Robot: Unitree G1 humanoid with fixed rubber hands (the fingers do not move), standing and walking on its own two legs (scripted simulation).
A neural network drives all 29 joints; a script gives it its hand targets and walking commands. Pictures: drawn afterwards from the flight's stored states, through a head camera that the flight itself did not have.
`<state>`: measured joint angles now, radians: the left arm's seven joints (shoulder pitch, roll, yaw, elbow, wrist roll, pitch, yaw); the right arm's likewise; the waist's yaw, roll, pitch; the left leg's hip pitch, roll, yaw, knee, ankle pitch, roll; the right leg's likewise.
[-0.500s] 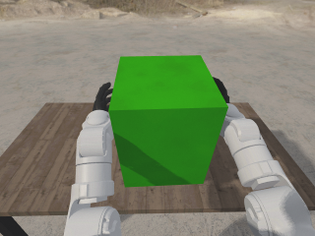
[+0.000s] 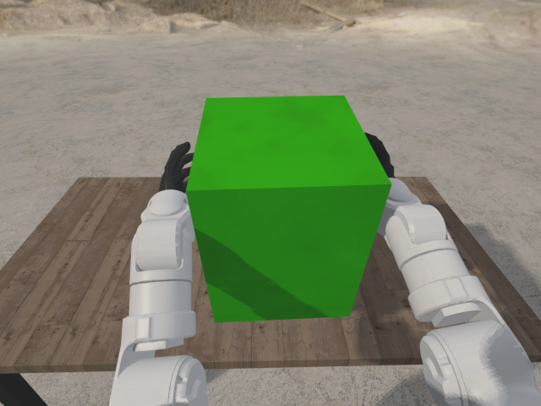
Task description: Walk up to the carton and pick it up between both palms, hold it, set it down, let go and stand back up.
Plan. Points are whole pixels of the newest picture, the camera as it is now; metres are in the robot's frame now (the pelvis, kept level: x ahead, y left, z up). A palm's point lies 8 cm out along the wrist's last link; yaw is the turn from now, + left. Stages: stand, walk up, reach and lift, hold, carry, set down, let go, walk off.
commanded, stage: hold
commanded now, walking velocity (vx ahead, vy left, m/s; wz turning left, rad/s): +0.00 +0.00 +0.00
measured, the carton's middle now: (279, 209) +0.36 +0.00 +0.19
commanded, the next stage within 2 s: set down in 0.68 s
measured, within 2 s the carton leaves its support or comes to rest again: neither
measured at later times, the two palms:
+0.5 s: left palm (175, 196) +0.36 +0.15 +0.22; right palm (379, 185) +0.37 -0.14 +0.22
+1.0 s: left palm (175, 188) +0.37 +0.15 +0.22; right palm (376, 180) +0.38 -0.14 +0.22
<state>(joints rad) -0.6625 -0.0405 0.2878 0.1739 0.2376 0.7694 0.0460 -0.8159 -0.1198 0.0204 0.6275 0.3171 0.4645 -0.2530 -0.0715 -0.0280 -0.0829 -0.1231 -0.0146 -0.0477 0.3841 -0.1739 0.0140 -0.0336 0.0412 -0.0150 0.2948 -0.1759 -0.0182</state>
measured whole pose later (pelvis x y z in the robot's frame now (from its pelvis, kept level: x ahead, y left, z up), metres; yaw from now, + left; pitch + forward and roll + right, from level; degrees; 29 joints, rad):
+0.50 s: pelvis +0.00 +0.00 +0.00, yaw +0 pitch -5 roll -1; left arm -0.66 -0.04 0.29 0.17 0.24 0.77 0.05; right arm -0.81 -0.12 0.02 0.62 0.32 0.47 -0.25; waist -0.07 -0.03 -0.08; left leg -0.12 -0.01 -0.05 0.38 -0.17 0.01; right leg -0.03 0.04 -0.01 0.29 -0.18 -0.02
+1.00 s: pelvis +0.00 +0.00 +0.00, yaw +0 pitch -7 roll -1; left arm -0.73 -0.08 0.37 0.31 0.33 0.59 0.02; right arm -0.86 -0.06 -0.12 0.80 0.15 0.25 -0.16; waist -0.03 -0.04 -0.04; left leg -0.05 -0.02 -0.04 0.33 -0.16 0.01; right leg 0.02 0.04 -0.01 0.28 -0.18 -0.02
